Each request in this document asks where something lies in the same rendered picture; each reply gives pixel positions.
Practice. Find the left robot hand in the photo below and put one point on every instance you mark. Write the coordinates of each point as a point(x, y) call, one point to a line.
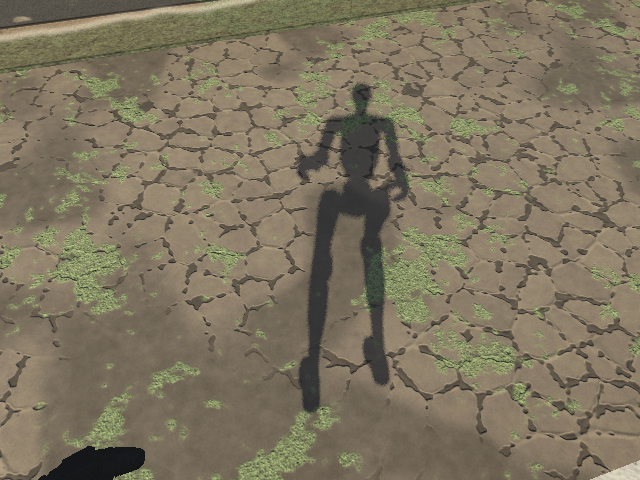
point(101, 464)

